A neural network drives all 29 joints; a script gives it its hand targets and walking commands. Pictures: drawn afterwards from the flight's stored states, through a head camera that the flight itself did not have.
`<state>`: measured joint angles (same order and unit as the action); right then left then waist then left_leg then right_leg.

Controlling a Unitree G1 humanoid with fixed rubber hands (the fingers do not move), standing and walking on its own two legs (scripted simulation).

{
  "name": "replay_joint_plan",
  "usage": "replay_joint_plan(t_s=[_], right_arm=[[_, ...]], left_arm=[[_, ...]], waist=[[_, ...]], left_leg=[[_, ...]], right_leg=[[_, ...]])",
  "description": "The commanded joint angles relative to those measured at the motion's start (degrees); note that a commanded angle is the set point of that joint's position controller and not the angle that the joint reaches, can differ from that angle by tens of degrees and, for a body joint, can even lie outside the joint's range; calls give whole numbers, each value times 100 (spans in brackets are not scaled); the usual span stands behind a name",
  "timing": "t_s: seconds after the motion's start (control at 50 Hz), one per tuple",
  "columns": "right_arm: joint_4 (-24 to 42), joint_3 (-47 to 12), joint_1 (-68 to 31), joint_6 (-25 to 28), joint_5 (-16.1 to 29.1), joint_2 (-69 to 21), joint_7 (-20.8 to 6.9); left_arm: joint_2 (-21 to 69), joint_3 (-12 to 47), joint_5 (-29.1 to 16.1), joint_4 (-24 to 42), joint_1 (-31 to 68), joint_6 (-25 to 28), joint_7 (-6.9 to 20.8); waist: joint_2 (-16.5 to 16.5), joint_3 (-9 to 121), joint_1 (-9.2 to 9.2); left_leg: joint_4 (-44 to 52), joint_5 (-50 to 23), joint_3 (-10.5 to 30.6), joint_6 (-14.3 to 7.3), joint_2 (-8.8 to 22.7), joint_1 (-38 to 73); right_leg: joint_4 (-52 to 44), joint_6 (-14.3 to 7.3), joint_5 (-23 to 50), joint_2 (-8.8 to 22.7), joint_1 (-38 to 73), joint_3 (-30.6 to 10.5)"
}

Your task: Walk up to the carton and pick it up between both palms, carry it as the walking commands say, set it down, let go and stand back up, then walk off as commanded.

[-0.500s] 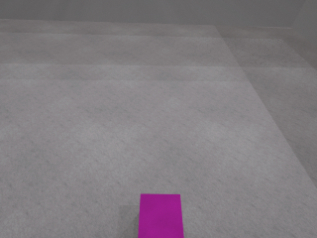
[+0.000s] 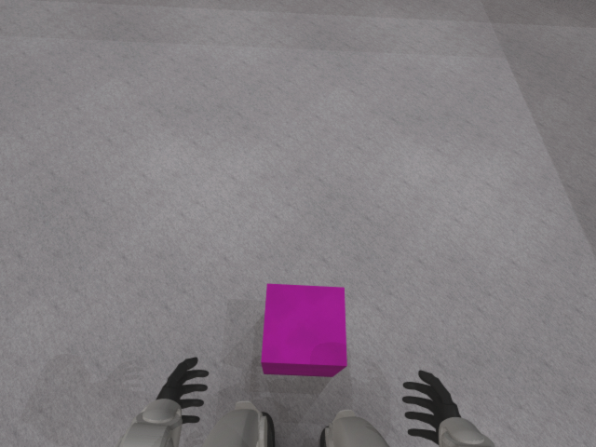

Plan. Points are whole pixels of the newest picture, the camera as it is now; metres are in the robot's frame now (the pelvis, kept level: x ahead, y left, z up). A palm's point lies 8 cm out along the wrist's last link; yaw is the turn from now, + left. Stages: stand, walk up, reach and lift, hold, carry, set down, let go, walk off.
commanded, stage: reach and lift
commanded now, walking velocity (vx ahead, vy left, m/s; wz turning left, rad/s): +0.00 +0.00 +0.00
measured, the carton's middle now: (301, 333) +0.38 -0.05 -0.61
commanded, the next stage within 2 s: none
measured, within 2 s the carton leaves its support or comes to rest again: neither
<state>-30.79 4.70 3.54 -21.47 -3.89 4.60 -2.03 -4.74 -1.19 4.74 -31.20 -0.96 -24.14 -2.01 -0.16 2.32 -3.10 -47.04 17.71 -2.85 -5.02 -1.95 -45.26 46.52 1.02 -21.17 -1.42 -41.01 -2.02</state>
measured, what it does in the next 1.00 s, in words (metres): lowers itself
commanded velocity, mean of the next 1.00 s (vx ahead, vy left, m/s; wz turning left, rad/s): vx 0.00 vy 0.00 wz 0.00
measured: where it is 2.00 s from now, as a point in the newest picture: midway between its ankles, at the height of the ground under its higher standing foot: outside the picture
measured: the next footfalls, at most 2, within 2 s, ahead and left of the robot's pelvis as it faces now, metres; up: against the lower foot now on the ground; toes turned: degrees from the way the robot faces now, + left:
none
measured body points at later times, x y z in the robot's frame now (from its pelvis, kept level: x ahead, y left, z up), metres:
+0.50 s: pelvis -0.08 -0.04 -0.06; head +0.11 -0.03 +0.34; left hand +0.32 +0.16 -0.16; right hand +0.29 -0.24 -0.15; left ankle +0.04 +0.06 -0.70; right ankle +0.01 -0.14 -0.70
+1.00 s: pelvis -0.05 -0.04 -0.09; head +0.23 -0.02 +0.26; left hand +0.44 +0.15 -0.21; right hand +0.41 -0.24 -0.19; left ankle +0.04 +0.06 -0.70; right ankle +0.01 -0.14 -0.70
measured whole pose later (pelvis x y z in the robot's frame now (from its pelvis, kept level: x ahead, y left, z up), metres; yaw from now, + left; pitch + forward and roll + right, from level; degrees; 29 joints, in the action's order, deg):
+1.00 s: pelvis -0.05 -0.04 -0.09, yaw +0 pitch +38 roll -2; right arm -43.8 14.5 -48.9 -3.8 5.1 9.0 3.6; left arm -15.4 -11.3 -0.6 -51.0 55.7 -5.3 -1.3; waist 0.2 0.3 -3.3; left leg -66.7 17.9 0.3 -1.6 -1.0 -87.1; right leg 68.3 -1.4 -23.2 -2.7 -83.5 1.5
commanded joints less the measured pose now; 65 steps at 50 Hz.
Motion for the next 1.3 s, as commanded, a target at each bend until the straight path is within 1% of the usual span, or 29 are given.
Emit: replay_joint_plan(t_s=[0.0, 0.04, 0.06, 0.08, 0.1, 0.12, 0.16, 0.18, 0.22, 0.26, 0.32, 0.42, 0.48, 0.58, 0.64, 0.68, 0.74, 0.8, 0.84, 0.88, 0.92, 0.96, 1.02, 1.08, 1.12, 1.2, 1.28], right_arm=[[1150, 340, -1200, 359, 196, 759, 88], [1224, 335, -935, 18, 340, 701, 114], [1285, 292, -930, -172, 388, 726, 114], [1342, 264, -1180, -349, 430, 720, 151], [1445, 227, -1318, -515, 472, 714, 198], [1529, 269, -1581, -624, 515, 736, 245], [1498, 278, -2084, -735, 619, 775, 328], [1386, 307, -2348, -772, 631, 832, 378], [1215, 450, -2856, -802, 618, 850, 508], [942, 566, -3401, -746, 598, 791, 587], [496, 586, -4094, -501, 657, 597, 659], [-7, 583, -5034, -105, 745, 610, 814], [-190, 627, -5355, 81, 778, 693, 922], [-357, 795, -5752, 601, 815, 941, 1021], [-409, 855, -5938, 1002, 891, 1056, 994], [-462, 880, -6095, 1235, 954, 1103, 963], [-641, 898, -6370, 1511, 1016, 1126, 875], [-801, 944, -6598, 1718, 1057, 1139, 764], [-814, 981, -6461, 1805, 1033, 1143, 700], [-837, 1030, -6109, 1852, 971, 1150, 635], [-782, 1107, -5800, 1889, 880, 1166, 561], [-691, 1172, -5600, 1939, 802, 1177, 478], [-630, 1230, -5668, 2032, 750, 1150, 386], [-586, 1250, -5898, 2098, 756, 1118, 347], [-669, 1220, -6004, 2112, 772, 1089, 344], [-887, 1128, -6114, 2096, 797, 1103, 394], [-988, 1056, -6301, 2049, 870, 1266, 504]], left_arm=[[-965, -224, -59, 1038, 1350, 336, 80], [-972, -121, -232, 1087, 1180, 14, 149], [-1005, -112, -356, 1114, 1253, -163, 176], [-1170, -146, -470, 1155, 1634, -308, 225], [-1256, -178, -568, 1235, 1878, -430, 272], [-1306, -103, -669, 1405, 2319, -508, 308], [-1259, -96, -791, 1422, 2780, -619, 324], [-1332, -102, -809, 1248, 2991, -659, 344], [-1431, -158, -763, 864, 3361, -675, 416], [-1447, -286, -642, 481, 3799, -608, 473], [-1591, -650, -407, -54, 4390, -322, 508], [-1971, -1025, -252, -779, 5332, 168, 441], [-2113, -1074, -326, -1005, 5810, 402, 391], [-2108, -955, -598, -1195, 6467, 920, 304], [-2009, -845, -769, -1323, 6685, 1267, 254], [-2007, -822, -856, -1431, 6807, 1472, 215], [-1994, -852, -884, -1564, 7018, 1718, 145], [-1996, -956, -816, -1599, 7288, 1901, 77], [-1962, -1019, -740, -1520, 7209, 1970, 38], [-1887, -1060, -649, -1488, 6901, 1994, 29], [-1787, -1120, -517, -1426, 6589, 2008, 47], [-1694, -1224, -368, -1334, 6378, 2041, 82], [-1574, -1378, -252, -1222, 6389, 2137, 141], [-1492, -1413, -313, -1153, 6568, 2217, 186], [-1478, -1391, -387, -1233, 6645, 2244, 205], [-1533, -1324, -500, -1448, 6697, 2266, 186], [-1686, -1257, -614, -1540, 6826, 2239, 90]], waist=[[-382, 2727, 197], [-386, 2933, 183], [-397, 2997, 175], [-306, 2963, 131], [-182, 2908, 74], [-170, 2909, -38], [-212, 2806, -34], [-157, 2676, -61], [-115, 2320, -119], [-93, 1974, -97], [15, 1873, 12], [-28, 2712, 125], [-157, 3450, 66], [-436, 4653, -134], [-471, 5230, -237], [-479, 5461, -256], [-487, 5606, -207], [-502, 5902, -126], [-504, 6374, -96], [-520, 6781, -95], [-547, 6964, -81], [-563, 6878, -30], [-515, 6400, 57], [-403, 6117, 55], [-323, 6026, 42], [-194, 6114, 42], [-207, 6412, 68]], left_leg=[[-499, -1912, 934, 502, 481, 2662], [-559, -1393, 924, 520, 421, 2736], [-515, -772, 928, 546, 407, 2783], [-499, 4, 830, 512, 350, 2654], [-440, 476, 739, 462, 319, 2597], [-371, 793, 788, 444, 318, 2587], [-281, 1105, 824, 427, 260, 2525], [-283, 1313, 833, 395, 259, 2422], [-369, 1326, 678, 355, 219, 1940], [-375, 1467, 642, 334, 198, 1428], [-575, 1202, 509, 330, 169, 803], [-802, 726, 417, 415, 95, 458], [-938, 550, 387, 484, 62, 545], [-1214, -35, 497, 579, 40, 860], [-1384, -580, 589, 586, 20, 1011], [-1471, -883, 632, 568, 4, 973], [-1543, -1239, 723, 532, 13, 842], [-1663, -1688, 795, 526, 47, 875], [-1727, -2121, 830, 541, 51, 1134], [-1819, -2579, 857, 561, 39, 1360], [-1899, -2976, 891, 561, 28, 1503], [-1972, -3232, 920, 542, 24, 1487], [-2070, -3169, 894, 505, 12, 970], [-2219, -2858, 824, 493, -9, 265], [-2390, -2581, 758, 496, -19, -226], [-2876, -2080, 632, 525, -36, -1004], [-3427, -1724, 546, 566, -58, -1453]], right_leg=[[432, -136, 904, -54, -1366, 305], [554, -142, 578, -25, -1326, 321], [567, -177, 245, 16, -1321, 304], [511, -184, -234, 39, -1298, 270], [413, -167, -559, 47, -1148, 267], [382, -162, -726, 54, -1162, 303], [293, -211, -905, 40, -1245, 247], [290, -206, -1056, 39, -1310, 234], [243, -174, -1069, 19, -1182, 202], [235, -131, -1160, 36, -1127, 152], [259, -28, -1146, 135, -1109, 54], [420, 104, -860, 131, -851, 56], [554, 120, -694, 58, -882, 91], [853, 83, -194, -103, -1399, 225], [999, 67, 201, -177, -1755, 273], [1070, 65, 408, -189, -1953, 279], [1163, 53, 641, -168, -2297, 241], [1277, 31, 973, -141, -2597, 202], [1315, 14, 1302, -150, -2589, 210], [1362, -3, 1614, -172, -2610, 206], [1389, -11, 1842, -196, -2734, 199], [1408, -9, 1946, -217, -3000, 176], [1472, 10, 1947, -228, -3406, 112], [1642, 39, 1932, -206, -3564, 68], [1831, 65, 1844, -186, -3631, 63], [2352, 120, 1622, -171, -3794, 90], [2955, 150, 1352, -192, -4162, 156]])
